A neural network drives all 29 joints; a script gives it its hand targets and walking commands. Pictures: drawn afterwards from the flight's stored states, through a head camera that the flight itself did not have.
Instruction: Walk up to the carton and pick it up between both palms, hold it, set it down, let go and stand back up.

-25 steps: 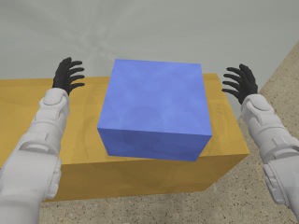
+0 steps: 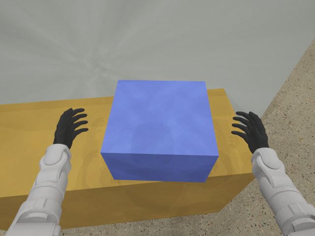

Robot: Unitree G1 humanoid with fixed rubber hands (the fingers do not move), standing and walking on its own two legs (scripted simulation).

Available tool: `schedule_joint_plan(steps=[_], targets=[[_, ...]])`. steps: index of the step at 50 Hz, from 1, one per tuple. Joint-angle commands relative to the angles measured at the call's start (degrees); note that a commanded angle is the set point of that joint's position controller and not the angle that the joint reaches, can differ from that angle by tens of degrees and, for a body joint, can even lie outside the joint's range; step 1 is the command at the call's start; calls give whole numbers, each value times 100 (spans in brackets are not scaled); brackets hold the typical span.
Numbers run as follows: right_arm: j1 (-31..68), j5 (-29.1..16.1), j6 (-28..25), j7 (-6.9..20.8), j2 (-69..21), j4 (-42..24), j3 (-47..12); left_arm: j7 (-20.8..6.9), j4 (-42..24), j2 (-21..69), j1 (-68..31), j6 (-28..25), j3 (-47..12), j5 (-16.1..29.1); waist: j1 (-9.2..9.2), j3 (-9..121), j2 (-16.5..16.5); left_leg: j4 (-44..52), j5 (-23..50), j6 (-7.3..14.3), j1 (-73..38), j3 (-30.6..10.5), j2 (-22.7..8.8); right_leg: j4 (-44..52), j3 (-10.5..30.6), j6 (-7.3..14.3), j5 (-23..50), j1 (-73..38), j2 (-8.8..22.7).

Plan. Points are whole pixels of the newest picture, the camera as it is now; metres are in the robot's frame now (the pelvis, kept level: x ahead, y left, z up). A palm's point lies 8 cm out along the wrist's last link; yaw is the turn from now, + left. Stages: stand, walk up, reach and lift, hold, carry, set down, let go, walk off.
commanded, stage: set down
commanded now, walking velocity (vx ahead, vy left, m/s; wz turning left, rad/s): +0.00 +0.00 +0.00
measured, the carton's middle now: (160, 129) +0.47 +0.02 -0.06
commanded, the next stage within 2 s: let go in 1.76 s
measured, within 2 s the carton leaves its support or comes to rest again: neither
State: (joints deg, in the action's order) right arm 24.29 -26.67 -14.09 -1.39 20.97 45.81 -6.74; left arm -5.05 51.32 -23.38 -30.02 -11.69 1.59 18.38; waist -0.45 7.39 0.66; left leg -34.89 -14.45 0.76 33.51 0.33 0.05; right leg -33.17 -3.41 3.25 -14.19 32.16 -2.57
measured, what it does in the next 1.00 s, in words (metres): stands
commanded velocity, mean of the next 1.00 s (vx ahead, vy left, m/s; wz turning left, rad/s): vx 0.00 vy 0.00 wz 0.00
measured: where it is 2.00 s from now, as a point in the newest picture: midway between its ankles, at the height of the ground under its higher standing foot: outside the picture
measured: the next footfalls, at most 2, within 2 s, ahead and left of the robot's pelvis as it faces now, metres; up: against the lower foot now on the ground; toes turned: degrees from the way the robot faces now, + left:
none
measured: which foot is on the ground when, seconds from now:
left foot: down 0.00-1.00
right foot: down 0.00-1.00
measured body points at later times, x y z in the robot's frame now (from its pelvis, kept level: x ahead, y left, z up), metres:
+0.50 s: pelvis +0.01 +0.01 +0.00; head +0.04 +0.02 +0.45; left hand +0.30 +0.28 +0.00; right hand +0.30 -0.22 -0.01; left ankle +0.02 +0.11 -0.72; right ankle +0.01 -0.08 -0.72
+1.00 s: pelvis +0.01 +0.01 +0.00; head +0.02 +0.03 +0.45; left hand +0.24 +0.26 -0.04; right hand +0.23 -0.22 -0.04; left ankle +0.02 +0.11 -0.72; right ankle +0.01 -0.08 -0.72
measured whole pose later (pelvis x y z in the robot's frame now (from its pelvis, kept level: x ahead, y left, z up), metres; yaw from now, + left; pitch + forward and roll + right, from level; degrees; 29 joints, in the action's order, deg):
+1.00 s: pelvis +0.01 +0.01 +0.00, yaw +0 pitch -1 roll +0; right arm -2.2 -17.4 -29.6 1.4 12.3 48.1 -5.4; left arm -1.7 43.7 -16.6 0.7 -24.2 0.2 14.0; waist -0.8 -1.7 2.5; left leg -35.5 -17.8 1.3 17.2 0.6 0.6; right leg -34.1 -2.2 2.7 -17.5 16.1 -2.4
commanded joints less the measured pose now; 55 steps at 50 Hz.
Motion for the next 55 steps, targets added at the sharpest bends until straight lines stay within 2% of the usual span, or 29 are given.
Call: schedule_joint_plan(steps=[1, 2, 3, 4, 7, 8, 9, 10, 11, 12, 14, 16, 19, 21, 22, 24, 25, 28, 29, 30, 31, 38, 43, 44, 46, 47, 52, 54, 55], targets=[[1335, -38, -263, -42, 872, -110, 199, -117, -451, -1085, -1182, -128, 438, -275, -106, 2125, -155, 423, 1780, -102, -1364, -126, 57, 535, 421, -420, 1350, -1734, 153], [722, 32, -349, -44, 798, -145, 181, -102, -584, -925, -579, -199, 390, -269, -31, 1992, -57, 431, 1883, -113, -1581, -132, 40, 552, 405, -428, 1440, -1824, 144], [1569, 115, -339, -56, 955, -510, 324, -85, -820, -1191, -1450, -224, 442, -167, -23, 2199, -74, 446, 1616, -69, -1244, -87, 68, 517, 445, -417, 1231, -1809, 165], [516, 107, -445, -33, 686, -573, 180, -53, -905, -989, -407, -357, 461, -226, -78, 2120, 1, 450, 1797, -100, -1498, -131, 66, 518, 465, -436, 1463, -2037, 174], [94, 145, -699, -41, 511, -777, 197, -78, -1148, -875, 157, -568, 595, -388, -89, 2035, -37, 421, 2065, -91, -1717, -111, 71, 539, 498, -469, 1819, -2197, 178], [810, 302, -681, -54, 681, -847, 397, -104, -1129, -1042, -618, -569, 538, -272, 32, 1991, -31, 460, 1780, -77, -1434, -82, 79, 529, 448, -451, 1517, -2025, 150], [-693, 256, -798, -35, 320, -493, 144, -143, -895, -624, 858, -667, 498, -358, -18, 1399, 19, 462, 1776, -104, -1620, -132, 88, 592, 495, -450, 1513, -2214, 185], [1462, 399, -656, -52, 702, -704, 570, -123, -1000, -1138, -1464, -608, 402, -148, 109, 1823, -303, 481, 1174, -60, -1110, -65, 89, 546, 521, -372, 809, -1690, 246], [-25, 388, -714, -15, 459, -610, 423, -32, -1134, -840, -52, -712, 283, -143, 69, 1537, -290, 443, 1392, -112, -1433, -117, 78, 524, 498, -377, 931, -1814, 248], [555, 377, -723, 8, 578, -960, 485, 1, -1427, -969, -604, -719, 230, -31, 96, 1838, -250, 419, 1341, -84, -1302, -91, 64, 485, 500, -351, 909, -1809, 224], [-394, 341, -853, 33, 381, -887, 347, 15, -1532, -747, 423, -845, 277, -140, 80, 1711, -289, 360, 1775, -137, -1724, -132, 52, 430, 464, -368, 1440, -1993, 187], [-104, 355, -1002, 26, 390, -840, 430, -30, -1614, -824, 142, -939, 391, -236, 48, 1971, -430, 303, 1891, -163, -1686, -121, 75, 373, 504, -338, 1581, -2054, 207], [-767, 355, -1237, 52, 423, -391, 391, -23, -1490, -638, 1034, -1033, 463, -431, 62, 1637, -536, 285, 2240, -262, -2171, -212, 16, 488, 417, -291, 1584, -1885, 139], [-1006, 420, -1377, 56, 317, -492, 357, -25, -1482, -628, 1277, -1123, 442, -392, 28, 1357, -410, 246, 2175, -220, -2089, -188, 28, 482, 428, -317, 1543, -1920, 141], [-355, 485, -1363, 70, 433, -511, 409, -27, -1384, -678, 667, -1088, 413, -297, 48, 1347, -392, 296, 1870, -200, -1901, -187, 18, 466, 408, -301, 1221, -1799, 141], [-1125, 518, -1396, 117, 191, -90, 317, -30, -1038, -350, 1571, -1096, 393, -441, 9, 821, -240, 429, 1778, -210, -2029, -256, -4, 585, 385, -265, 1081, -1827, 129], [-509, 599, -1405, 128, 299, -350, 387, 1, -1156, -585, 847, -1146, 334, -326, 16, 1018, -165, 408, 1483, -165, -1826, -213, 23, 562, 423, -265, 804, -1699, 157], [-1246, 600, -1546, 221, 153, -522, 295, 122, -1430, -416, 1564, -1364, 216, -313, -7, 813, -163, 459, 1416, -156, -1887, -233, -18, 477, 442, -236, 857, -1819, 146], [-696, 648, -1560, 236, 241, -685, 410, 134, -1434, -568, 1050, -1395, 183, -253, 27, 1061, -99, 443, 1333, -112, -1744, -210, 14, 435, 449, -242, 848, -1757, 135], [-2060, 568, -1713, 255, -45, -444, 175, 121, -1297, -234, 2489, -1524, 246, -355, -50, 676, 20, 437, 1603, -158, -2011, -287, -8, 467, 458, -250, 1202, -2040, 121], [-756, 736, -1682, 242, 245, -490, 375, 106, -1246, -574, 1119, -1513, 289, -332, -13, 916, -134, 448, 1345, -136, -1725, -184, 22, 462, 477, -230, 891, -1831, 144], [-1509, 774, -1840, 295, 96, -400, 374, 259, -1383, -395, 1742, -1708, -52, -232, 31, 615, -333, 459, 1056, -192, -1901, -257, -87, 427, 482, -119, 505, -1584, 151], [-1934, 878, -1743, 283, -54, 3, 277, 234, -992, -198, 2363, -1464, 76, -452, 18, 70, -205, 623, 760, -170, -1799, -274, -72, 515, 507, -108, 434, -1902, 175], [-1849, 800, -1793, 261, -7, -267, 288, 252, -1380, -243, 2292, -1484, 161, -435, -102, 210, -188, 604, 915, -155, -1880, -277, -66, 504, 523, -124, 560, -1924, 190], [-1540, 952, -1754, 249, 88, -372, 356, 314, -1531, -248, 1858, -1440, 45, -394, -32, 284, -355, 673, 754, -195, -1938, -231, -71, 550, 506, -90, 269, -1795, 198], [-2058, 961, -1714, 269, -37, -361, 287, 365, -1513, -147, 2537, -1401, 68, -456, -101, 124, -292, 689, 796, -179, -2034, -282, -67, 600, 524, -74, 336, -1923, 201], [-2176, 1127, -1382, 279, -149, -293, 324, 442, -1456, -84, 2731, -1092, 10, -565, 14, -209, -328, 928, 498, -122, -2013, -263, -83, 760, 585, -55, 239, -2137, 249], [-2057, 1088, -1403, 228, -173, -1049, 415, 468, -2034, -146, 2430, -1172, 46, -336, -2, -60, -115, 959, 421, -81, -1842, -234, -48, 779, 654, -90, 245, -2278, 316], [-2299, 1186, -1305, 226, -246, -598, 351, 439, -1667, 4, 2828, -1012, -54, -473, 64, -433, -122, 1027, 466, -87, -1929, -261, -58, 825, 638, -46, 343, -2293, 308]])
